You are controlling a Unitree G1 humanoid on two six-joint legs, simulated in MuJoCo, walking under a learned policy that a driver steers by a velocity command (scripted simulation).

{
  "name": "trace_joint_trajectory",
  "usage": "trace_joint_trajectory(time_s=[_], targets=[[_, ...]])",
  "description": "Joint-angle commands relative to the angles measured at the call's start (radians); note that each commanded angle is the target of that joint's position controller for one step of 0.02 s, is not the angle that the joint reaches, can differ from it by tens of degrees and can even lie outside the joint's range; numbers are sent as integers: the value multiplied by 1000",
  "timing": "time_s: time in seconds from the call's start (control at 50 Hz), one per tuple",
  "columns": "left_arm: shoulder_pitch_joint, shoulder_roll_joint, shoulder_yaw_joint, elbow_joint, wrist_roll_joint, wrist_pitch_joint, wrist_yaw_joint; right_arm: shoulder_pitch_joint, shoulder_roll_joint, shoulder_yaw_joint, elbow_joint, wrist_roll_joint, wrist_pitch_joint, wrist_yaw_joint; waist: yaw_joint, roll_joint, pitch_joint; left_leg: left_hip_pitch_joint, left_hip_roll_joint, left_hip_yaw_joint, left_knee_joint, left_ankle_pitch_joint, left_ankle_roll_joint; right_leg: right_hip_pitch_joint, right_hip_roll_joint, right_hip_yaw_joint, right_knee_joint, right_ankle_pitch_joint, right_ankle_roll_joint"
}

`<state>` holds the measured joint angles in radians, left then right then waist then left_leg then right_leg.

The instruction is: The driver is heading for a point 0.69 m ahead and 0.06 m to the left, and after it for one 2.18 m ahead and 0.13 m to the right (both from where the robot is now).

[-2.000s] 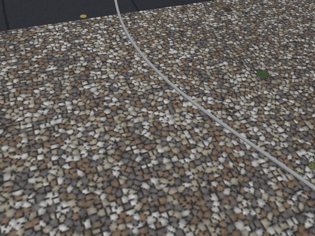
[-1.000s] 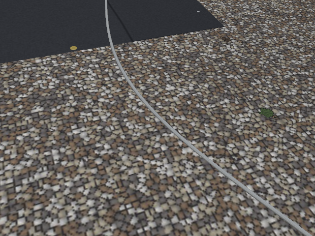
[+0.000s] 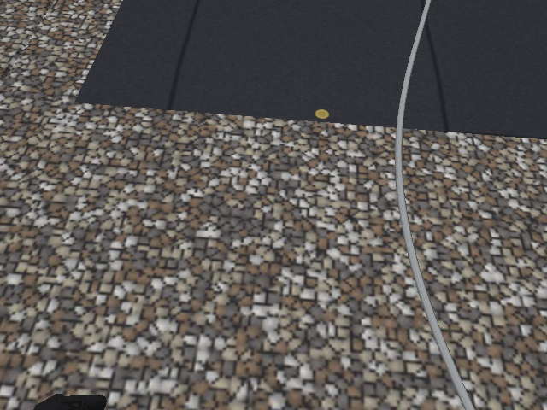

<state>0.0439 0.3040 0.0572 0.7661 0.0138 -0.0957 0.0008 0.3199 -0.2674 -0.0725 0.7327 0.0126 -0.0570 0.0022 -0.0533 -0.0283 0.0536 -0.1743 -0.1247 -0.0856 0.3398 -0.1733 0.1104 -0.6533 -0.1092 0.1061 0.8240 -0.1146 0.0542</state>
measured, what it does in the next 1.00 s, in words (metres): walks ahead, turning left: right foot, then left foot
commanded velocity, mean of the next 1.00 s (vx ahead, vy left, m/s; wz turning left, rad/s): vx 0.50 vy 0.00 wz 0.43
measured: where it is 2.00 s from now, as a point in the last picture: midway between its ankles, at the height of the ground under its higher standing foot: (183, 198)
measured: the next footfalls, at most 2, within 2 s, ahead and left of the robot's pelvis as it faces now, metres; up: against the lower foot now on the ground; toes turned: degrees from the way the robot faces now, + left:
right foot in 0.20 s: +0.31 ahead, -0.15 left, +0.00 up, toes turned +11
left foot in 0.72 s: +0.50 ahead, +0.19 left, +0.00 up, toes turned +28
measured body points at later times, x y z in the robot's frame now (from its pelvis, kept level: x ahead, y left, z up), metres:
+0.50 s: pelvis +0.28 -0.04 +0.00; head +0.31 -0.03 +0.45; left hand +0.23 +0.24 -0.12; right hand +0.53 -0.25 -0.09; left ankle +0.33 +0.14 -0.67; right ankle +0.27 -0.16 -0.75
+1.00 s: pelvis +0.52 +0.12 +0.00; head +0.53 +0.14 +0.45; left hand +0.53 +0.43 -0.12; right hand +0.71 -0.09 -0.10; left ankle +0.46 +0.18 -0.75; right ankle +0.70 +0.00 -0.66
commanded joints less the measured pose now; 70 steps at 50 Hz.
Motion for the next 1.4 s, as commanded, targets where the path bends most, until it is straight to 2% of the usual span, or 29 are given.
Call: trace_joint_trajectory(time_s=[0.02,0.14,0.18,0.2,0.22,0.24,0.26,0.28,0.34,0.44,0.62,0.66,0.7,0.72,0.74,0.76,0.78,0.84,0.94,1.06,1.16,1.24,1.26,1.28,1.3,1.32,1.34,1.36,1.4], targets=[[-70,39,3,-74,-4,-7,-4,-14,-179,-48,-71,5,-10,-15,-2,90,-37,-115,190,-160,-109,117,117,139,72,-59,-200,201,15],[-119,99,21,-115,-22,-33,-27,43,-166,-47,-50,11,8,-21,-8,140,-52,38,253,-321,40,56,92,179,108,-21,-338,91,-26],[-5,124,39,-87,-23,-46,-25,18,-150,-41,-60,9,16,-24,59,172,-87,39,231,-338,133,122,64,328,117,-48,-393,48,-67],[116,161,55,-68,-8,-53,-18,9,-104,-24,-72,4,13,-21,118,146,-183,-23,179,-288,305,136,28,538,40,9,-379,44,-117],[265,232,73,-56,9,-50,-10,66,-50,-7,-93,4,8,-21,139,-25,-333,-280,70,-162,622,-66,-44,887,-173,285,-378,-51,-225],[326,242,79,-20,-7,-33,-18,151,-61,2,-114,26,2,-23,108,-315,-403,-546,33,-94,870,-438,-80,1041,-324,690,-492,-311,-328],[276,148,55,-42,-23,-26,-19,113,-159,-19,-94,35,6,-24,125,-176,-277,-637,106,-115,973,-375,-92,950,-302,645,-531,-475,-296],[230,106,43,-54,-20,-14,-13,17,-186,-26,-108,25,12,-23,136,-94,-165,-645,141,-73,991,-293,-97,823,-261,479,-538,-409,-254],[146,64,25,-43,0,-9,-8,-38,-138,-28,-130,12,22,-12,75,-71,-45,-535,225,-49,882,-161,-93,561,-156,202,-607,-131,-221],[169,112,44,-4,-10,-22,-6,-91,-82,-10,-170,11,34,-4,75,-45,-31,-569,254,-17,721,-43,-118,555,-158,5,-674,91,-258],[245,186,59,42,-37,17,-1,-308,-68,4,-243,17,20,50,137,-34,28,-488,206,112,315,123,-67,698,-166,-226,-635,269,-191],[242,217,68,41,-45,30,4,-275,-103,-13,-248,10,25,54,96,-61,-12,-391,149,162,290,20,-28,742,-170,-267,-519,578,-170],[244,217,64,44,-52,42,11,-49,-171,-56,-194,7,31,44,-45,-46,-144,-42,66,190,209,41,36,661,-140,-312,-205,766,-138],[258,171,42,33,-29,37,13,124,-233,-84,-149,10,40,24,-121,35,-237,275,144,45,206,67,83,425,-105,-313,74,500,-102],[369,21,-10,-17,6,13,-7,93,-338,-88,-151,11,31,16,14,316,-343,579,439,-526,117,-85,257,-3,78,-251,431,-434,-48],[295,118,5,4,-35,-15,-19,135,-245,-61,-173,4,18,20,-71,194,-470,591,507,-703,-8,-174,281,-72,86,-44,550,-478,-59],[191,164,21,-28,-75,-23,-25,94,-205,-45,-155,-8,5,26,-81,147,-312,486,478,-528,-17,-74,228,-146,45,-46,560,-399,-72],[196,139,19,-6,-44,-6,-17,-68,-123,-15,-147,-19,-15,25,34,88,-135,118,374,-215,-67,183,151,-3,-56,-38,384,-211,-70],[199,77,13,9,-41,47,-9,-84,-131,-21,-93,-33,-55,14,63,73,-46,1,351,-11,-195,245,134,-13,-39,-5,245,-33,-23],[56,31,-1,-34,-34,30,-35,-55,-145,-22,-43,-27,-54,-5,4,66,13,66,323,169,-227,251,63,-6,10,-63,-98,273,-35],[-44,25,-8,-107,-31,27,-68,9,-170,-36,9,-8,-18,-14,-29,63,42,280,390,206,-132,427,49,-95,37,-121,-209,128,-89],[142,110,36,-106,-34,39,-73,-32,-219,-47,0,-2,18,-39,101,132,-115,298,375,262,224,1002,-10,211,164,-224,-215,-57,-175],[299,166,67,-75,-35,42,-58,-46,-211,-40,-5,1,17,-45,192,100,-196,167,334,284,454,903,-47,469,178,-185,-284,16,-219],[407,279,99,-63,-33,51,-36,32,-124,-12,-42,-25,-3,-39,175,-106,-318,-218,226,280,833,326,-110,860,-62,211,-274,25,-356],[380,276,88,-86,-40,41,-38,52,-67,18,-61,-30,-41,-19,131,-181,-455,-501,37,71,1083,-416,-141,1069,-228,720,-441,-94,-510],[383,202,68,-88,-34,37,-38,-64,-149,-2,-81,10,-71,2,192,-86,-404,-615,105,-49,1113,-370,-114,1054,-206,639,-499,-159,-454],[338,165,58,-90,-35,33,-35,-125,-153,2,-106,28,-87,8,173,-36,-266,-644,149,-30,1041,-286,-95,916,-171,498,-511,-137,-410],[270,142,50,-100,-36,32,-34,-141,-144,3,-106,7,-92,2,122,42,-166,-609,190,-15,934,-228,-95,752,-128,395,-523,-47,-378],[192,102,35,-134,-20,32,-27,-114,-157,-10,-99,-21,-73,-4,56,8,-103,-479,227,-10,829,-170,-117,548,-74,293,-565,114,-365]])
Keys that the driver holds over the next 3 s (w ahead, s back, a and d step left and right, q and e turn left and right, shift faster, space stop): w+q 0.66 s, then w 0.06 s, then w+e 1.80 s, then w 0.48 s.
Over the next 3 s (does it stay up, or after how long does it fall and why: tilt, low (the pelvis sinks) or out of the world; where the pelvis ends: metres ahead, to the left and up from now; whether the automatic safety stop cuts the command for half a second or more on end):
stays up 1.61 0.04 0.00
